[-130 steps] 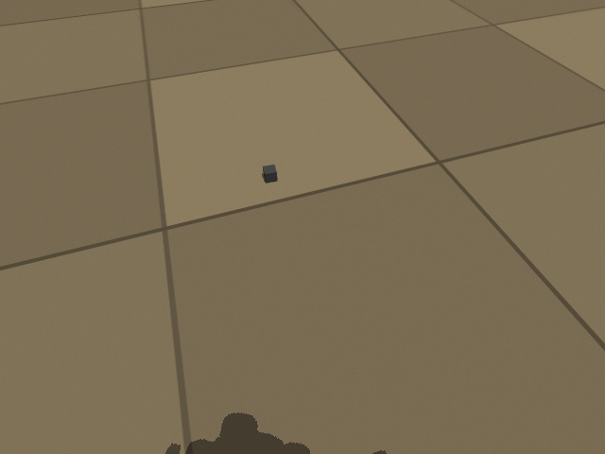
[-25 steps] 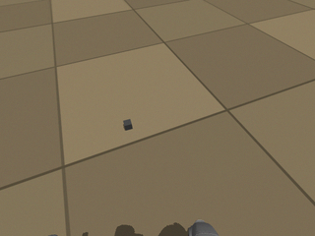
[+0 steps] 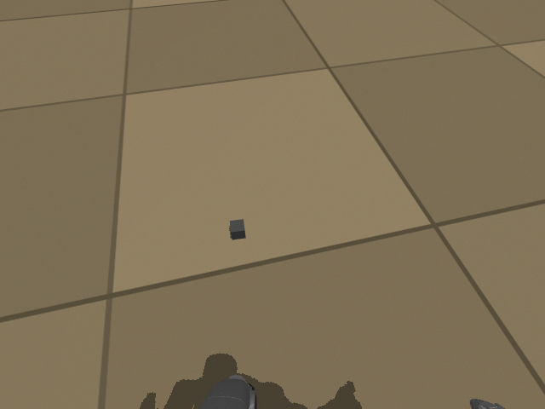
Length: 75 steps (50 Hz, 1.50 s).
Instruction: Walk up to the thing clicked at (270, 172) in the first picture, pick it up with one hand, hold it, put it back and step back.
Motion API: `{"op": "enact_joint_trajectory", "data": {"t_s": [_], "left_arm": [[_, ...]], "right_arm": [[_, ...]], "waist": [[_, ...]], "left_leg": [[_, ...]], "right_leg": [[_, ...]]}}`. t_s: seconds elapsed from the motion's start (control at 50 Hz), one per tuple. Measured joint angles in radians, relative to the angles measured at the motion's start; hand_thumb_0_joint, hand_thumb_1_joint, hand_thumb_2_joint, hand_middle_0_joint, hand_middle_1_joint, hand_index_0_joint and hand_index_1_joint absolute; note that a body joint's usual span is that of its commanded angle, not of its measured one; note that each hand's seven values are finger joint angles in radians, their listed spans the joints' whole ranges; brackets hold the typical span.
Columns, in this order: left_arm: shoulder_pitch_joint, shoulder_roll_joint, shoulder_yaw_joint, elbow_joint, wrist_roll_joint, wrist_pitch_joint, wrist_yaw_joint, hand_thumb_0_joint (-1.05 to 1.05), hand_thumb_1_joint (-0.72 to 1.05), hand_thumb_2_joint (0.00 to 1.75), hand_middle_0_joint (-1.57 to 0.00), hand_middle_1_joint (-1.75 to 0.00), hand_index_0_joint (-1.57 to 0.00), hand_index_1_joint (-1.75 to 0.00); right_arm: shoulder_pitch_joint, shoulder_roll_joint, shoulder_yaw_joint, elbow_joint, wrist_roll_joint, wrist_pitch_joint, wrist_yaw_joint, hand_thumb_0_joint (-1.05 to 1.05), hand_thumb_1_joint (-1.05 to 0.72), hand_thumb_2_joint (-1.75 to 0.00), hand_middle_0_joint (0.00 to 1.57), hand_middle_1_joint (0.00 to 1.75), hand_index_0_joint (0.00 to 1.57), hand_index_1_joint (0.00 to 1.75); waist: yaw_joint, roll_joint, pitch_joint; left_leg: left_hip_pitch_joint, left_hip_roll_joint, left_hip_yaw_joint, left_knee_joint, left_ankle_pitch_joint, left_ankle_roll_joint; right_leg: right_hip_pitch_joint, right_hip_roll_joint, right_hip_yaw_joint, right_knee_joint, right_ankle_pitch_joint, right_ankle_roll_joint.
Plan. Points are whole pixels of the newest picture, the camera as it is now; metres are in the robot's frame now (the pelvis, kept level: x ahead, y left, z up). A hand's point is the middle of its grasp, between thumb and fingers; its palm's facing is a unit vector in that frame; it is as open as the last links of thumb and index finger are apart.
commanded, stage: walk up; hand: left
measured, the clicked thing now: (237, 229) +0.87 +0.24 -0.73
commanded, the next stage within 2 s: none
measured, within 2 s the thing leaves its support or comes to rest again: neither
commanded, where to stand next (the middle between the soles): +0.48 +0.02 m, yaw -2 degrees
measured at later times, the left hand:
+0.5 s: hand (141, 322) +0.25 +0.28 -0.13, palm faces -0.12 -0.91 -0.39, open 7.3 cm
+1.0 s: hand (155, 274) +0.35 +0.29 -0.14, palm faces -0.04 -0.93 -0.37, open 7.3 cm
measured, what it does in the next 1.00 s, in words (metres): walks ahead: left foot, then right foot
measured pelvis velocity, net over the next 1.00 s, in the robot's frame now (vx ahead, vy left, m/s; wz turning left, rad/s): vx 0.32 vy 0.01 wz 0.00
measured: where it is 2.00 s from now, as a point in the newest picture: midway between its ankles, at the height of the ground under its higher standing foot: (284, 341)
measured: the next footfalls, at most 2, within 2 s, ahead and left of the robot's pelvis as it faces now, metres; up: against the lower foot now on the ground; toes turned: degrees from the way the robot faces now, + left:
left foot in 0.04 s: +0.17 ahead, +0.12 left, +0.00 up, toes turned +4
right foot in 0.54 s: +0.33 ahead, -0.14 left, +0.00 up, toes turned -6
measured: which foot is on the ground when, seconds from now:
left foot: up 0.00-0.02, down 0.04-0.56, up 0.58-0.96, down 0.98-1.00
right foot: down 0.00-0.06, up 0.08-0.52, down 0.54-1.00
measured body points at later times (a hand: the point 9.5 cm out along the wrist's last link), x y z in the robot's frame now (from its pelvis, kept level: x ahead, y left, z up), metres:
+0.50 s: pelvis +0.18 +0.00 +0.00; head +0.20 -0.01 +0.45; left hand +0.26 +0.33 -0.10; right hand +0.19 -0.32 -0.12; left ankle +0.13 +0.12 -0.73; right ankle +0.29 -0.14 -0.72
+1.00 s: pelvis +0.32 +0.01 +0.00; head +0.34 +0.02 +0.45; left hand +0.36 +0.34 -0.12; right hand +0.39 -0.32 -0.10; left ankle +0.41 +0.14 -0.73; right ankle +0.29 -0.14 -0.73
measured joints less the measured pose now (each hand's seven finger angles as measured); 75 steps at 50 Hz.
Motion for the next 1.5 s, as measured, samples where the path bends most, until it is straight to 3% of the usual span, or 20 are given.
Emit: {"op": "enact_joint_trajectory", "data": {"t_s": [0.04, 0.08, 0.14, 0.18, 0.32, 0.46, 0.54, 0.58, 0.62, 0.7, 0.82, 0.92, 1.0, 1.04, 1.14, 1.26, 1.38, 1.42, 1.46, 1.5], "left_arm": [[0.010, 0.016, 0.001, 0.005, 0.001, 0.006, 0.002, 0.01, 0.90, 0.90, -0.21, -0.30, -0.21, -0.30], [0.000, 0.020, 0.005, 0.021, -0.002, 0.021, 0.009, 0.01, 0.90, 0.90, -0.21, -0.30, -0.21, -0.30], [-0.013, 0.012, -0.011, 0.039, -0.005, 0.040, 0.015, 0.01, 0.91, 0.90, -0.21, -0.30, -0.21, -0.30], [-0.021, 0.020, -0.015, 0.044, -0.011, 0.040, 0.011, 0.01, 0.91, 0.90, -0.21, -0.30, -0.21, -0.30], [-0.040, 0.040, 0.003, 0.035, -0.013, 0.046, -0.006, 0.00, 0.91, 0.90, -0.21, -0.30, -0.21, -0.30], [-0.061, 0.020, 0.006, 0.055, -0.001, 0.054, -0.025, 0.01, 0.91, 0.90, -0.20, -0.30, -0.21, -0.30], [-0.080, 0.009, 0.010, 0.046, 0.001, 0.024, -0.020, 0.01, 0.91, 0.90, -0.21, -0.30, -0.21, -0.30], [-0.096, -0.009, 0.011, 0.035, 0.005, 0.006, -0.009, 0.01, 0.91, 0.90, -0.21, -0.30, -0.21, -0.30], [-0.104, -0.017, 0.004, 0.020, -0.002, -0.003, -0.004, 0.00, 0.91, 0.90, -0.21, -0.30, -0.21, -0.30], [-0.088, -0.042, -0.013, 0.004, -0.014, -0.008, 0.003, 0.00, 0.91, 0.90, -0.21, -0.30, -0.21, -0.30], [-0.036, -0.037, -0.018, 0.005, -0.007, -0.003, 0.003, 0.00, 0.90, 0.90, -0.21, -0.30, -0.21, -0.30], [-0.010, -0.006, -0.005, -0.002, 0.000, 0.002, -0.001, 0.00, 0.90, 0.90, -0.21, -0.30, -0.21, -0.30], [0.005, 0.025, -0.001, 0.001, 0.000, 0.015, 0.000, 0.00, 0.90, 0.90, -0.21, -0.30, -0.21, -0.30], [-0.001, 0.036, 0.001, 0.017, -0.004, 0.031, 0.010, 0.01, 0.90, 0.90, -0.21, -0.30, -0.21, -0.30], [-0.034, 0.027, -0.017, 0.041, -0.012, 0.056, 0.032, 0.01, 0.91, 0.90, -0.21, -0.30, -0.21, -0.30], [-0.080, 0.017, -0.016, 0.042, -0.020, 0.062, 0.035, 0.00, 0.91, 0.90, -0.21, -0.30, -0.21, -0.30], [-0.109, -0.005, -0.013, 0.087, -0.011, 0.067, 0.042, 0.00, 0.91, 0.90, -0.21, -0.30, -0.21, -0.30], [-0.124, -0.026, -0.016, 0.107, -0.003, 0.067, 0.044, 0.00, 0.91, 0.90, -0.21, -0.30, -0.21, -0.30], [-0.140, -0.032, -0.027, 0.117, -0.001, 0.070, 0.039, 0.00, 0.91, 0.90, -0.21, -0.30, -0.21, -0.30], [-0.160, -0.040, -0.036, 0.125, -0.001, 0.074, 0.036, 0.00, 0.91, 0.90, -0.21, -0.30, -0.21, -0.30]], "right_arm": [[-0.003, 0.004, -0.004, 0.000, -0.004, -0.011, 0.001, 0.01, -0.90, -0.90, 0.20, 0.30, 0.21, 0.30], [-0.012, 0.012, -0.006, -0.012, -0.014, -0.029, -0.006, 0.01, -0.90, -0.90, 0.20, 0.30, 0.21, 0.30], [-0.006, 0.018, -0.002, -0.033, 0.008, -0.042, -0.018, 0.01, -0.90, -0.90, 0.20, 0.30, 0.21, 0.30], [0.011, 0.030, 0.008, -0.035, 0.016, -0.045, -0.028, 0.01, -0.90, -0.90, 0.20, 0.30, 0.21, 0.30], [0.092, 0.044, 0.023, -0.022, 0.014, -0.051, -0.038, 0.01, -0.90, -0.90, 0.21, 0.30, 0.21, 0.30], [0.137, 0.014, 0.012, -0.014, 0.009, -0.039, -0.036, 0.01, -0.90, -0.90, 0.21, 0.30, 0.21, 0.30], [0.152, -0.005, 0.011, -0.011, 0.010, -0.019, -0.037, 0.01, -0.90, -0.90, 0.21, 0.30, 0.21, 0.30], [0.138, -0.009, 0.010, -0.002, 0.012, -0.005, -0.043, 0.01, -0.90, -0.90, 0.20, 0.30, 0.21, 0.30], [0.124, -0.003, 0.019, 0.007, 0.009, 0.007, -0.046, 0.01, -0.90, -0.90, 0.20, 0.30, 0.21, 0.30], [0.090, -0.014, 0.025, 0.013, 0.015, 0.008, -0.039, 0.01, -0.90, -0.90, 0.20, 0.30, 0.21, 0.30], [0.061, -0.026, 0.005, 0.005, 0.006, 0.013, -0.021, 0.01, -0.90, -0.90, 0.20, 0.30, 0.21, 0.30], [0.058, -0.021, -0.004, 0.021, -0.007, 0.013, -0.008, 0.01, -0.91, -0.90, 0.20, 0.30, 0.21, 0.30], [0.054, -0.012, -0.007, 0.027, -0.011, -0.008, -0.012, 0.01, -0.90, -0.90, 0.20, 0.30, 0.21, 0.30], [0.043, 0.005, -0.004, 0.020, -0.014, -0.024, -0.023, 0.01, -0.90, -0.90, 0.20, 0.30, 0.21, 0.30], [0.033, 0.034, 0.019, -0.010, 0.005, -0.029, -0.046, 0.01, -0.90, -0.90, 0.20, 0.30, 0.21, 0.30], [0.022, 0.044, 0.044, -0.013, 0.010, -0.018, -0.068, 0.01, -0.90, -0.90, 0.21, 0.30, 0.21, 0.30], [-0.019, 0.033, 0.052, 0.000, 0.021, 0.011, -0.075, 0.01, -0.90, -0.90, 0.21, 0.30, 0.21, 0.30], [-0.045, 0.030, 0.050, 0.021, 0.029, 0.027, -0.079, 0.01, -0.90, -0.90, 0.21, 0.30, 0.21, 0.30], [-0.057, 0.040, 0.051, 0.040, 0.030, 0.036, -0.083, 0.01, -0.90, -0.90, 0.20, 0.30, 0.21, 0.30], [-0.066, 0.044, 0.055, 0.063, 0.030, 0.035, -0.079, 0.01, -0.90, -0.90, 0.20, 0.30, 0.21, 0.30]], "waist": [[-0.001, -0.027, -0.011], [-0.005, -0.068, 0.001], [-0.033, -0.057, 0.005], [-0.045, -0.068, 0.004], [-0.055, -0.094, 0.005], [-0.076, -0.053, 0.000], [-0.080, -0.012, -0.003], [-0.080, 0.032, 0.011], [-0.065, 0.026, 0.014], [-0.042, 0.034, 0.011], [-0.034, 0.044, -0.004], [-0.024, 0.024, -0.013], [-0.022, -0.018, -0.017], [-0.021, -0.071, -0.006], [-0.043, -0.069, 0.016], [-0.042, -0.077, 0.045], [-0.039, -0.036, 0.044], [-0.042, 0.009, 0.048], [-0.043, 0.007, 0.037], [-0.039, 0.000, 0.031]], "left_leg": [[0.045, -0.017, 0.019, -0.033, 0.014, 0.010], [0.051, -0.046, 0.049, 0.025, -0.042, 0.015], [0.092, -0.040, 0.048, 0.034, -0.089, 0.025], [0.147, -0.045, 0.052, -0.023, -0.082, 0.022], [0.300, -0.074, 0.071, -0.175, -0.077, 0.024], [0.380, -0.073, 0.090, -0.192, -0.145, 0.005], [0.365, -0.040, 0.080, -0.060, -0.261, -0.019], [0.301, -0.009, 0.035, 0.121, -0.308, 0.008], [0.215, -0.038, 0.008, 0.311, -0.338, 0.017], [0.076, -0.039, -0.015, 0.427, -0.268, 0.017], [-0.030, 0.018, -0.046, 0.306, -0.128, -0.016], [-0.003, 0.041, -0.022, 0.093, -0.075, -0.030], [0.082, 0.013, 0.008, -0.039, -0.025, -0.019], [0.096, -0.020, 0.042, -0.006, -0.050, -0.017], [0.149, -0.008, 0.045, -0.025, -0.081, -0.001], [0.193, -0.026, 0.066, -0.054, -0.088, 0.005], [0.150, -0.010, 0.081, 0.084, -0.173, -0.011], [0.143, 0.016, 0.064, 0.117, -0.192, -0.021], [0.141, -0.008, 0.054, 0.117, -0.251, -0.014], [0.156, -0.028, 0.059, 0.076, -0.222, -0.011]], "right_leg": [[0.001, -0.022, 0.002, 0.068, -0.067, 0.009], [-0.064, -0.055, 0.054, 0.262, -0.111, -0.027], [-0.205, 0.003, 0.125, 0.561, -0.105, -0.059], [-0.281, 0.012, 0.153, 0.618, -0.044, -0.062], [-0.427, -0.037, 0.197, 0.478, 0.116, -0.022], [-0.395, -0.066, 0.135, 0.190, 0.181, -0.019], [-0.299, -0.026, 0.106, 0.067, 0.233, -0.029], [-0.290, 0.004, 0.077, 0.111, 0.195, -0.030], [-0.277, -0.003, 0.078, 0.129, 0.160, -0.039], [-0.203, -0.005, 0.082, 0.049, 0.168, -0.041], [-0.120, 0.014, 0.073, -0.034, 0.162, -0.042], [-0.090, 0.019, 0.055, -0.023, 0.110, -0.030], [-0.099, -0.009, 0.054, 0.083, 0.012, -0.003], [-0.147, -0.041, 0.099, 0.231, -0.050, -0.030], [-0.304, 0.028, 0.139, 0.531, -0.120, -0.053], [-0.364, -0.006, 0.145, 0.405, -0.003, -0.031], [-0.269, 0.000, 0.117, 0.174, 0.121, -0.026], [-0.260, 0.024, 0.101, 0.179, 0.115, -0.017], [-0.271, 0.010, 0.103, 0.192, 0.105, -0.020], [-0.275, -0.004, 0.114, 0.190, 0.108, -0.019]]}}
